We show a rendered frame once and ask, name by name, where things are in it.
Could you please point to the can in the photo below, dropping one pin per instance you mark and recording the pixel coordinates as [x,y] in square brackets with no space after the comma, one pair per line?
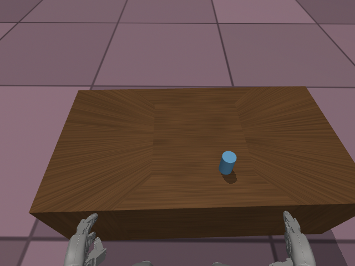
[227,162]

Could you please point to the right robot hand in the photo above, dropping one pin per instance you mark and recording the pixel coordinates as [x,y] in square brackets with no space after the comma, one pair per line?
[297,245]

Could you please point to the left robot hand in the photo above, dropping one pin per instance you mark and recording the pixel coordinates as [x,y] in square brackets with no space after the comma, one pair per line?
[80,242]

